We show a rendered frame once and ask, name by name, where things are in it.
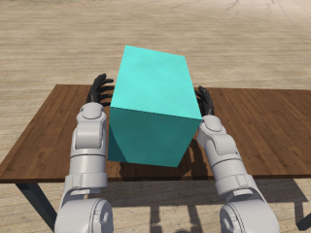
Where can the robot right upper arm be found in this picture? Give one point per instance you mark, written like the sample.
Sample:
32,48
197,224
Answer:
248,216

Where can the table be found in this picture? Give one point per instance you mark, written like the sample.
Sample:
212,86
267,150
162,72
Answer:
271,129

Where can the right robot forearm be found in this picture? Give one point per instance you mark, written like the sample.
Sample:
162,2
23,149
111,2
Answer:
233,183

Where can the robot left upper arm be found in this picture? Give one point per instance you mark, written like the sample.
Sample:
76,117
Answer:
93,215

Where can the left robot forearm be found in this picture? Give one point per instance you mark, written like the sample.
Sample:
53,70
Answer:
88,155

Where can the right robot hand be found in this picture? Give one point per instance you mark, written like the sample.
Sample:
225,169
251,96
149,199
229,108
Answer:
205,102

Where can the carton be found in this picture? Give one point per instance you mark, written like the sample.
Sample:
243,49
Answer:
154,112

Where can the left robot hand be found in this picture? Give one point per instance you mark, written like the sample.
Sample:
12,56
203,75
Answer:
96,89

